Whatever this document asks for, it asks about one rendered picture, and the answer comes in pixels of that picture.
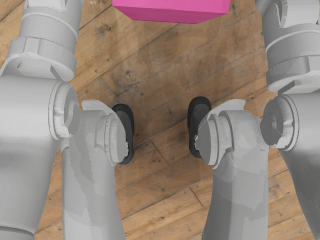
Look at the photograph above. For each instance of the right robot foot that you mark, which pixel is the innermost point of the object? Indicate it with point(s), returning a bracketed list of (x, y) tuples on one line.
[(197, 110)]

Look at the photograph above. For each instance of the left robot forearm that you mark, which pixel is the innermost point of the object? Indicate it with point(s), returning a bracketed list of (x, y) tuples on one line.
[(45, 46)]

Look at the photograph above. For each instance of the robot left upper arm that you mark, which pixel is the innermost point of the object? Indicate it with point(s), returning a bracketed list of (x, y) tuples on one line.
[(36, 114)]

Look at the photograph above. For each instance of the left robot foot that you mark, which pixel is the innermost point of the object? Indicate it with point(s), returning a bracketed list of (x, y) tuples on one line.
[(127, 119)]

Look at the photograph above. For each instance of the carton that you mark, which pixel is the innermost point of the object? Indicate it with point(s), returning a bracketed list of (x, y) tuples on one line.
[(173, 11)]

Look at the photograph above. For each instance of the robot right upper arm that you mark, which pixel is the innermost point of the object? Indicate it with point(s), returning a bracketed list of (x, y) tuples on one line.
[(291, 124)]

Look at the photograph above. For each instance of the robot foot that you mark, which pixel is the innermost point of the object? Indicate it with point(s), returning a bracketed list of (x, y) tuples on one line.
[(127, 119), (197, 110)]

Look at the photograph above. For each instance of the right robot forearm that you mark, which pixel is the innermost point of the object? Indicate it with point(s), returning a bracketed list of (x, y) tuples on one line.
[(291, 31)]

